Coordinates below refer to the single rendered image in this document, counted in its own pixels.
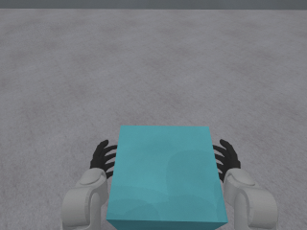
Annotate robot right hand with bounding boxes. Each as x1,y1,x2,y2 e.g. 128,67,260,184
212,139,241,183

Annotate carton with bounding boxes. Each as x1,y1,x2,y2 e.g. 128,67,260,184
106,125,228,230

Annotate robot left forearm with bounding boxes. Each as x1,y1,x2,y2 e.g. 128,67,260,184
59,168,109,230

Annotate robot right forearm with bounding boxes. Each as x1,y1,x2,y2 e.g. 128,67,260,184
223,168,279,230

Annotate robot left hand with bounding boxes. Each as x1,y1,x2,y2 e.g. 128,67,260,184
89,139,118,179

